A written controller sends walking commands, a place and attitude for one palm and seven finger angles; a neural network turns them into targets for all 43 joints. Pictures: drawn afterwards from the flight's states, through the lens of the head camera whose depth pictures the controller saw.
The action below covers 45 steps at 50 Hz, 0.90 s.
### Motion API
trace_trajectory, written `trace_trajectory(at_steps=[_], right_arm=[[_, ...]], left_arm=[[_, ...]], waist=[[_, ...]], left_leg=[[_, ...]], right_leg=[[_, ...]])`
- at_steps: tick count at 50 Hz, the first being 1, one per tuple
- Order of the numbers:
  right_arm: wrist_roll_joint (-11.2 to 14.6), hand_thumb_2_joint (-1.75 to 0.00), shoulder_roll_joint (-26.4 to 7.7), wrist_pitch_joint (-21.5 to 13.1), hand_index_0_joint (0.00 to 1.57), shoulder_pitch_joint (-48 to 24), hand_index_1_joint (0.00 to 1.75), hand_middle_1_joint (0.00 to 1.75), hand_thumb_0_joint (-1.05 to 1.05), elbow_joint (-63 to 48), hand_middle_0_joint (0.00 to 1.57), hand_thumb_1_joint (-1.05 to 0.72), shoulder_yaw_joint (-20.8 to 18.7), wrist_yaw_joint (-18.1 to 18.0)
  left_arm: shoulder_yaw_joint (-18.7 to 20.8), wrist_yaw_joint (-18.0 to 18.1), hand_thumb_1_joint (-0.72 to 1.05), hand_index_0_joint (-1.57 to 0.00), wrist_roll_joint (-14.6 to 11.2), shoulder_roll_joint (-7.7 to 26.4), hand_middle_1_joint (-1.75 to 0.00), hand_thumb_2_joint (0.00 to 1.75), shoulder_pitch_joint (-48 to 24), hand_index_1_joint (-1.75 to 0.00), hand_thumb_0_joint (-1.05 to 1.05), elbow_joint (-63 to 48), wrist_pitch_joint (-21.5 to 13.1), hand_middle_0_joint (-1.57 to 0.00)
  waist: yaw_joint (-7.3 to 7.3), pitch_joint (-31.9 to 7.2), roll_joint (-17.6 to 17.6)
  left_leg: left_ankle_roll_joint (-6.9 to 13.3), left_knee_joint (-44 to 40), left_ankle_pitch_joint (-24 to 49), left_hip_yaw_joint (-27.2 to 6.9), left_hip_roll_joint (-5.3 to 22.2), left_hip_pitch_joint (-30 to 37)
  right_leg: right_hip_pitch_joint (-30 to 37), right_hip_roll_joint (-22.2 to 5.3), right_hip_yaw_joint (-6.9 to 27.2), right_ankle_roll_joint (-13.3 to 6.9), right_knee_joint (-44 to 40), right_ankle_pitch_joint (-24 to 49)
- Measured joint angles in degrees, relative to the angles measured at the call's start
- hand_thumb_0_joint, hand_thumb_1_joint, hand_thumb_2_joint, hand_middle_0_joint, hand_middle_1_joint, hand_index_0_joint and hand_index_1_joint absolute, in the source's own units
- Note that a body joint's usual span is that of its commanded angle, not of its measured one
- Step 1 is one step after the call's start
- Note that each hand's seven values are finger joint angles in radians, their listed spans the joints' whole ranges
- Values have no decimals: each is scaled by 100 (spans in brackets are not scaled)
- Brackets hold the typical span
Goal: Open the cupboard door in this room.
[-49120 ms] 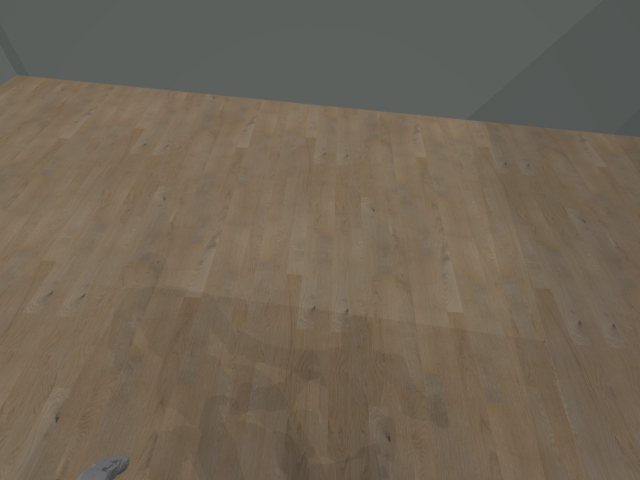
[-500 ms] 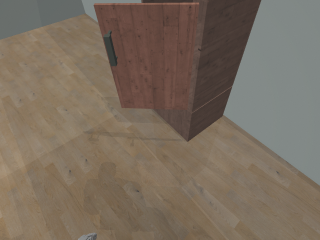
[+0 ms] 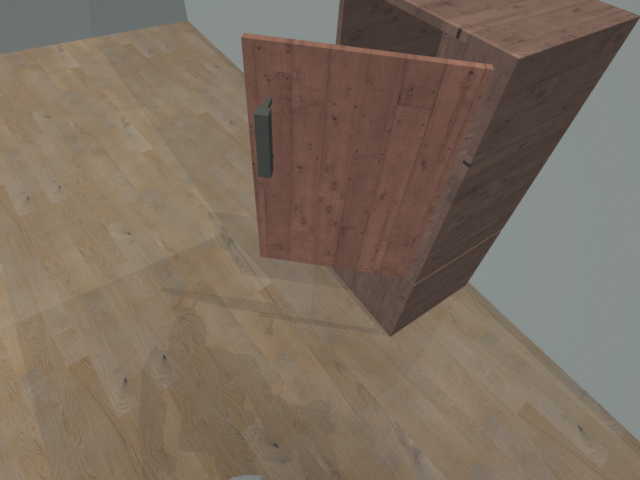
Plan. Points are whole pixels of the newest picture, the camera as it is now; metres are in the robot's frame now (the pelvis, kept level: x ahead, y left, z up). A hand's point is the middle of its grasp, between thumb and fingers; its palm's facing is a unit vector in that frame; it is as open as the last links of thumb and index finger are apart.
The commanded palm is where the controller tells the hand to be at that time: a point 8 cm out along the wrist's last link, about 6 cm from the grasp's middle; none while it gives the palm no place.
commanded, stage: take the last steps up to it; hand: left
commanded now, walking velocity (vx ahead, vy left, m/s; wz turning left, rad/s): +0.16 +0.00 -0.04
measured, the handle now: (266, 137) +0.68 +0.17 +0.02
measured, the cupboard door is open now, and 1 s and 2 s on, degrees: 48 48 48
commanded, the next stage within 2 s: come to a stop and stand still in 0.04 s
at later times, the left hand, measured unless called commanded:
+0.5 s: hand (223, 444) +0.19 +0.15 -0.16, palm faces -0.01 -0.98 -0.19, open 7.4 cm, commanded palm none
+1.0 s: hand out of the picture +0.04 +0.20 -0.17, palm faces +0.03 -0.97 -0.22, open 7.4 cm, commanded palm none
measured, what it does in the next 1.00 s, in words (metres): steps on the spot: right foot, then right foot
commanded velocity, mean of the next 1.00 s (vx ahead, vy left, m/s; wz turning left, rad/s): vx -0.08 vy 0.01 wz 0.00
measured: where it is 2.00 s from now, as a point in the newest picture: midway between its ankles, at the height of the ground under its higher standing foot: outside the picture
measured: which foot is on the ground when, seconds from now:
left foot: down 0.00-1.00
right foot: up 0.00-0.26, down 0.28-0.64, up 0.66-0.94, down 0.96-1.00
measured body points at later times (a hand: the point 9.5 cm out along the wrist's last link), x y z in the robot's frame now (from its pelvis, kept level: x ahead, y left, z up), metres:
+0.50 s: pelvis +0.09 -0.02 +0.01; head +0.13 -0.02 +0.45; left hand +0.19 +0.20 -0.15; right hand +0.08 -0.24 -0.15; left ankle +0.06 +0.09 -0.72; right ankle +0.12 -0.13 -0.73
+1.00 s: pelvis +0.05 +0.01 +0.01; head +0.06 +0.01 +0.46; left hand +0.04 +0.25 -0.15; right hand +0.11 -0.22 -0.14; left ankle +0.09 +0.10 -0.73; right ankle +0.00 -0.12 -0.73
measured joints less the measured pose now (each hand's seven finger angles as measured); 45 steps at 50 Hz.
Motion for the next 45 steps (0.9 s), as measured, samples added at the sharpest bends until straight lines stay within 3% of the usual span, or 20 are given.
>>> trace_trajectory(at_steps=[3,7,12,14,15,18,21,24,27,30,31,33,36,39,42,45], right_arm=[[37,-90,-9,-5,21,259,30,30,-1,116,20,-93,-53,-103],[6,-90,-102,50,21,607,30,30,-1,303,20,-94,-38,-83],[-8,-90,-28,157,20,961,30,30,0,528,20,-93,26,-101],[27,-90,61,214,20,1068,30,30,0,630,20,-92,63,-110],[55,-90,75,263,20,1055,30,30,0,693,20,-92,69,-105],[104,-90,87,361,20,997,30,30,0,730,20,-91,53,-88],[118,-90,133,421,20,948,30,30,0,689,20,-91,32,-96],[141,-90,136,510,20,844,30,30,0,604,20,-91,-15,-105],[153,-90,67,617,20,655,30,30,0,509,20,-91,-88,-123],[153,-90,-17,648,20,438,30,30,0,390,20,-91,-146,-126],[142,-90,-49,624,20,400,30,30,0,336,20,-91,-155,-121],[87,-90,-82,560,20,377,30,30,0,247,20,-91,-167,-120],[15,-90,-74,540,20,388,30,30,0,156,20,-91,-125,-136],[-3,-90,-40,510,20,364,30,30,0,132,20,-91,-47,-160],[17,-90,9,462,20,295,30,30,0,152,20,-91,14,-151],[46,-90,49,414,20,232,30,30,0,186,20,-91,31,-127]], left_arm=[[27,-19,91,-20,19,1,-30,90,-332,-30,1,-276,-7,-20],[54,-2,92,-20,29,17,-30,90,-657,-30,1,-529,6,-20],[15,28,92,-19,5,106,-30,90,-961,-30,1,-648,18,-19],[-21,56,92,-19,-7,160,-30,90,-991,-30,0,-672,-27,-19],[-34,82,92,-19,-12,143,-30,90,-1007,-30,0,-630,-49,-19],[-149,90,91,-20,-43,43,-30,90,-1055,-30,0,-524,10,-19],[-169,127,91,-20,-64,-26,-30,90,-1110,-30,0,-533,58,-20],[-136,167,91,-20,-61,-68,-30,90,-1178,-30,0,-585,80,-20],[-53,231,91,-20,-33,-84,-30,90,-1237,-30,0,-646,109,-20],[5,224,91,-20,-4,-4,-30,90,-1219,-30,0,-669,167,-20],[19,214,91,-20,-10,30,-30,90,-1180,-30,0,-664,197,-20],[51,189,91,-20,-44,103,-30,90,-1099,-30,0,-631,291,-20],[96,169,91,-20,-32,191,-30,90,-938,-30,0,-564,446,-20],[124,137,91,-20,-10,250,-30,90,-804,-30,0,-503,469,-20],[94,127,91,-20,-14,276,-30,90,-657,-30,0,-443,415,-20],[27,127,91,-20,-28,252,-30,90,-487,-30,0,-358,370,-20]], waist=[[-37,-54,46],[-137,-168,124],[-321,-197,149],[-332,-227,39],[-320,-233,63],[-469,-212,225],[-510,-158,234],[-464,-38,187],[-361,95,146],[-286,164,49],[-282,150,30],[-269,88,-30],[-224,-75,-50],[-167,-164,-27],[-100,-189,1],[-84,-224,67]], left_leg=[[49,-506,130,36,-90,339],[67,-975,179,69,-161,708],[-32,-937,-60,43,-166,903],[-117,-658,-304,81,-199,872],[-163,-518,-436,111,-146,850],[-258,-517,-508,27,-31,894],[-312,-420,-553,-32,5,856],[-449,77,-692,-150,30,640],[-529,694,-1446,-362,-9,351],[-558,499,-1264,-442,-42,304],[-546,184,-918,-437,-22,386],[-282,40,-252,-377,-36,381],[-36,-41,-313,-332,-47,389],[-11,-357,-128,-333,-75,434],[8,-645,88,-312,-116,454],[7,-800,217,-270,-135,437]], right_leg=[[-554,-46,-43,31,-230,412],[-694,-67,-103,65,-1254,730],[-121,35,-99,103,-2847,1034],[304,48,3,93,-3600,1569],[366,103,34,72,-3663,1358],[405,220,-30,21,-3601,1053],[414,239,-88,-13,-3554,990],[444,230,-154,-44,-3499,954],[510,218,-212,-43,-3567,1020],[519,182,-204,34,-3616,1126],[490,180,-198,76,-3570,1129],[381,157,-156,141,-3332,886],[122,304,161,66,-2338,-23],[66,384,347,47,-1643,-69],[319,344,357,80,-1848,-79],[771,291,285,92,-2681,-50]])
